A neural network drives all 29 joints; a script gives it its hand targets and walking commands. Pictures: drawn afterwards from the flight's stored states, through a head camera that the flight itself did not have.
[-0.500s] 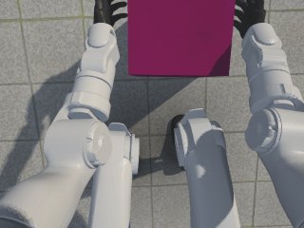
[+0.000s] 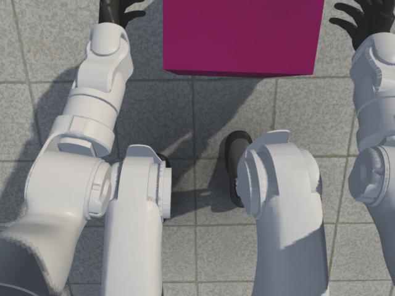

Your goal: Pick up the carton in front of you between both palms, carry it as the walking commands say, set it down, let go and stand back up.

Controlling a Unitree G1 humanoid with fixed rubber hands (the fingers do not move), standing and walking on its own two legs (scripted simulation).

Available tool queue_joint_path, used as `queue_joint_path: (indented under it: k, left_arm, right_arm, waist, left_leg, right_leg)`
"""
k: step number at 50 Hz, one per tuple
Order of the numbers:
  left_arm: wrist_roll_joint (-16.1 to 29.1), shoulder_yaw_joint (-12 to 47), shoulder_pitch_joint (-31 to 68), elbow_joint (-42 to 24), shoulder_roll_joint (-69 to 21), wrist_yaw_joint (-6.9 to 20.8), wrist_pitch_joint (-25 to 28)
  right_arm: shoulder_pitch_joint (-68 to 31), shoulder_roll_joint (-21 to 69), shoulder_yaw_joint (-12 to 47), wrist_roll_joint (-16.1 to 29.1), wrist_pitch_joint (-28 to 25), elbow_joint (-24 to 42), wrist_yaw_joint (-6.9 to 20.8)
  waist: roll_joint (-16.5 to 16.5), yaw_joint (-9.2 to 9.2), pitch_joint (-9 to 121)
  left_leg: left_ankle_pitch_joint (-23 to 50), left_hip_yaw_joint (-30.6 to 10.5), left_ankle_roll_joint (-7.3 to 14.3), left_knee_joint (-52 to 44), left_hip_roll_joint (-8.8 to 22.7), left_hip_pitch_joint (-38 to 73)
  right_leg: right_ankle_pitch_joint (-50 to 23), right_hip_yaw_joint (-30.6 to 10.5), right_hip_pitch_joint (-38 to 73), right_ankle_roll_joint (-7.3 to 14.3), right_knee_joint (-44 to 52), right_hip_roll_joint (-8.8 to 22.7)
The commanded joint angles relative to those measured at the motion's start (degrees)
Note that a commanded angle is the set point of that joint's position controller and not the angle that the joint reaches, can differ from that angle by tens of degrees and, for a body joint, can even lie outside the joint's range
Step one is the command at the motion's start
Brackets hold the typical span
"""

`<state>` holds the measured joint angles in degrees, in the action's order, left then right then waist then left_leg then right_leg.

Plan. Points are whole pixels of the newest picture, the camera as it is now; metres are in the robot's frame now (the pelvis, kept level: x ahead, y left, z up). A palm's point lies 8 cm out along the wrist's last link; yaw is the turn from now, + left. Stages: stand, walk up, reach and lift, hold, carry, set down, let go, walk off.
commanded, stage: set down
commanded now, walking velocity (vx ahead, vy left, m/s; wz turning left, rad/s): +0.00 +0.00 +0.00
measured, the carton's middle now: (231, 16) +0.51 -0.12 -0.25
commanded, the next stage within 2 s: let go in 1.04 s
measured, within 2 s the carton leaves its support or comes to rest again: neither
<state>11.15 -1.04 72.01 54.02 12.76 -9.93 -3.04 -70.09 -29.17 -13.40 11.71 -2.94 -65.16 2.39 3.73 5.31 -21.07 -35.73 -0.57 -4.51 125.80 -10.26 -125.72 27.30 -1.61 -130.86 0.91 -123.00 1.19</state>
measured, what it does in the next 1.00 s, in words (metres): rises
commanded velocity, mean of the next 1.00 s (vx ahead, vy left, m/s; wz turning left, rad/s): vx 0.00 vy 0.00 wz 0.00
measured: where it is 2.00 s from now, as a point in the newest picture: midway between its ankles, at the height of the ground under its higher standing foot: (198, 192)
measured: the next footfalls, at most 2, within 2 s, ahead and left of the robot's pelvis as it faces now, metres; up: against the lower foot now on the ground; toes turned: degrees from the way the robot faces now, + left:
none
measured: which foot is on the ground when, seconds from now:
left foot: down 0.00-1.00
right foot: down 0.00-1.00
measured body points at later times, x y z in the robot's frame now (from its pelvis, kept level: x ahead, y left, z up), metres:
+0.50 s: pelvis +0.01 +0.00 +0.10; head +0.32 -0.07 +0.42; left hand +0.54 +0.05 -0.03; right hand +0.47 -0.33 -0.03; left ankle +0.11 +0.12 -0.34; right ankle +0.13 -0.12 -0.34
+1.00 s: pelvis +0.04 -0.01 +0.23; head +0.32 -0.07 +0.58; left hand +0.53 +0.06 +0.12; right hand +0.47 -0.34 +0.12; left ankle +0.11 +0.12 -0.34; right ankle +0.13 -0.12 -0.34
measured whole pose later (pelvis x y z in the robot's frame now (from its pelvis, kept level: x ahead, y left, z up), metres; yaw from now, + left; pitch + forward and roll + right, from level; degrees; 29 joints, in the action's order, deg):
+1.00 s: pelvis +0.04 -0.01 +0.23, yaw -4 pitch +42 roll +4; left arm -1.3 -12.7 49.1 36.4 3.1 -9.1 -9.6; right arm -52.2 -20.8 -18.8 1.3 6.2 -47.2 7.7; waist 2.1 3.5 3.7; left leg -27.8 -2.2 -2.5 77.6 -5.0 -92.3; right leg 20.3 -3.3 -98.0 0.8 -76.2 -2.7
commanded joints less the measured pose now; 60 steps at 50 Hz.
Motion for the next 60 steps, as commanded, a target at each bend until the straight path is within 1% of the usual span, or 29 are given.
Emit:
queue_joint_path:
  k: [1,4,7,9,11,13,15,18,20,22,24,27,30,33,36,41,46,49,53,57,60]
  left_arm:
    - [0.0,-0.6,10.5,-7.9,-0.8,-0.3,-0.2]
    - [-1.6,-3.1,8.8,-11.5,0.0,-1.0,-1.2]
    - [-3.8,-5.4,7.7,-17.2,0.4,-1.8,-2.5]
    - [-5.5,-7.5,7.2,-19.8,0.9,-2.3,-3.7]
    - [-7.0,-9.4,6.2,-19.3,0.7,-2.3,-4.7]
    - [-8.5,-11.0,4.9,-16.8,0.1,-1.9,-4.9]
    - [-9.6,-12.2,3.7,-14.6,-0.6,-1.3,-4.7]
    - [-10.5,-13.0,2.0,-12.1,-1.6,-0.7,-4.2]
    - [-10.8,-12.9,0.7,-11.3,-2.4,-0.4,-4.0]
    - [-10.7,-12.5,-0.6,-11.7,-3.2,-0.3,-3.8]
    - [-10.6,-11.7,-1.8,-13.1,-4.1,-0.3,-3.7]
    - [-10.3,-10.5,-3.3,-17.1,-4.9,-0.5,-4.0]
    - [-10.3,-9.9,-4.5,-21.8,-5.2,-0.7,-4.8]
    - [-10.6,-9.7,-5.8,-25.0,-5.5,-0.8,-5.8]
    - [-11.1,-9.9,-7.6,-26.0,-5.8,-0.7,-6.5]
    - [-11.8,-10.8,-10.6,-24.8,-6.3,-0.2,-6.6]
    - [-12.4,-11.5,-12.7,-23.8,-6.7,0.5,-5.8]
    - [-12.7,-11.7,-13.8,-23.7,-6.8,1.0,-5.2]
    - [-13.8,-12.2,-15.7,-21.8,-7.3,1.8,-4.3]
    - [-16.0,-12.3,-22.1,-22.1,-7.2,2.1,-4.0]
    - [-17.4,-11.3,-29.4,-24.1,-6.9,2.4,-4.0]
  right_arm:
    - [-11.5,-9.0,0.7,1.7,0.4,7.1,0.9]
    - [-9.8,-9.1,0.9,1.2,2.0,9.7,0.7]
    - [-9.2,-8.8,0.2,-0.4,3.9,16.2,0.1]
    - [-8.7,-8.1,-0.6,-1.7,5.6,19.7,0.0]
    - [-7.9,-6.4,-1.0,-2.9,7.1,20.4,0.2]
    - [-7.3,-4.2,-0.9,-3.9,7.8,19.5,0.5]
    - [-6.6,-2.3,-0.8,-4.7,7.9,18.8,0.9]
    - [-5.0,-0.6,-0.7,-5.5,7.8,17.8,1.2]
    - [-3.5,-0.3,-1.1,-6.1,7.6,17.5,1.2]
    - [-1.9,-0.5,-1.9,-6.8,7.4,17.8,1.3]
    - [-0.4,-1.1,-3.0,-7.5,7.3,18.7,1.3]
    - [1.3,-2.1,-4.7,-8.1,7.3,21.1,1.7]
    - [2.4,-2.9,-6.1,-8.3,7.8,24.0,2.5]
    - [3.2,-2.8,-6.4,-8.0,8.7,25.7,3.6]
    - [4.0,-2.0,-6.1,-7.9,9.4,25.6,4.6]
    - [5.4,-0.9,-5.8,-8.5,9.4,24.3,5.3]
    - [6.8,-0.4,-6.4,-10.0,8.4,23.9,5.3]
    - [7.9,0.2,-6.7,-10.7,7.8,24.0,5.3]
    - [10.0,1.7,-6.8,-11.8,7.0,22.5,5.3]
    - [16.1,2.4,-6.2,-13.9,6.8,23.9,5.3]
    - [23.5,3.0,-4.9,-15.5,7.0,27.1,5.2]
  waist:
    - [-3.0,5.46,68.8]
    - [-4.5,4.58,74.1]
    - [-6.4,4.22,81.0]
    - [-7.3,3.89,82.0]
    - [-7.7,3.17,78.1]
    - [-7.8,2.11,72.8]
    - [-7.9,1.14,69.8]
    - [-8.1,0.60,69.1]
    - [-8.0,0.80,70.1]
    - [-7.6,1.38,72.0]
    - [-6.9,2.09,74.4]
    - [-5.7,2.99,78.4]
    - [-4.6,3.20,81.8]
    - [-4.1,2.68,82.8]
    - [-4.1,1.81,81.6]
    - [-5.3,0.80,78.4]
    - [-6.1,0.69,76.8]
    - [-6.1,0.69,76.1]
    - [-6.0,0.34,72.7]
    - [-6.2,-0.23,75.2]
    - [-6.6,-0.62,76.6]
  left_leg:
    - [7.9,4.8,0.3,-10.8,3.1,20.0]
    - [5.9,6.2,0.6,-12.3,2.5,20.3]
    - [4.8,7.4,1.0,-14.6,1.8,21.5]
    - [3.6,7.9,1.3,-16.4,1.4,21.7]
    - [2.1,8.1,1.6,-18.1,1.3,20.5]
    - [1.3,8.0,1.8,-19.6,1.3,18.7]
    - [1.4,7.8,1.9,-21.2,1.4,17.8]
    - [2.5,7.3,1.8,-23.9,1.6,18.3]
    - [3.4,7.1,1.6,-25.7,1.6,19.6]
    - [4.6,6.9,1.4,-27.6,1.6,21.6]
    - [5.9,6.7,1.1,-29.6,1.5,24.1]
    - [8.5,6.5,0.6,-32.5,1.5,28.2]
    - [10.8,6.4,0.2,-35.3,1.5,32.3]
    - [11.7,6.4,0.0,-38.4,1.7,35.5]
    - [11.6,6.1,-0.1,-41.9,2.0,37.4]
    - [11.5,5.5,0.0,-48.2,2.6,39.8]
    - [12.7,4.7,-0.1,-54.3,3.1,43.0]
    - [14.0,4.2,-0.1,-58.0,3.4,45.6]
    - [15.0,3.5,-0.1,-62.3,3.8,47.3]
    - [17.8,3.3,-0.1,-66.5,4.0,52.2]
    - [19.5,3.3,0.2,-69.8,4.0,56.2]
  right_leg:
    - [-18.3,0.2,46.3,-0.6,10.3,0.6]
    - [-17.1,0.5,53.3,-1.0,12.3,-0.1]
    - [-16.5,1.2,60.4,-1.5,14.8,-1.1]
    - [-14.7,1.4,62.1,-1.6,17.0,-1.7]
    - [-11.7,1.3,60.2,-1.8,19.3,-2.1]
    - [-9.3,1.0,56.7,-2.1,21.3,-2.3]
    - [-8.7,0.9,54.6,-2.3,22.8,-2.4]
    - [-10.0,1.2,53.8,-2.6,24.8,-2.7]
    - [-11.5,1.7,54.3,-2.7,26.2,-2.8]
    - [-13.6,2.2,55.5,-2.6,27.6,-3.0]
    - [-16.1,2.7,57.3,-2.5,28.9,-3.1]
    - [-20.2,3.4,60.6,-2.3,31.0,-3.5]
    - [-23.3,3.8,63.8,-2.1,33.3,-4.0]
    - [-24.1,3.9,66.2,-1.9,36.1,-4.4]
    - [-23.6,3.7,68.1,-2.0,39.4,-4.5]
    - [-22.9,3.2,71.9,-2.2,45.5,-4.4]
    - [-24.0,2.5,77.3,-2.3,51.5,-4.2]
    - [-25.4,2.0,80.9,-2.1,54.8,-4.1]
    - [-26.4,1.2,83.5,-1.9,58.8,-3.8]
    - [-30.0,0.7,91.4,-1.6,62.6,-3.6]
    - [-33.2,0.1,99.2,-1.4,65.6,-3.5]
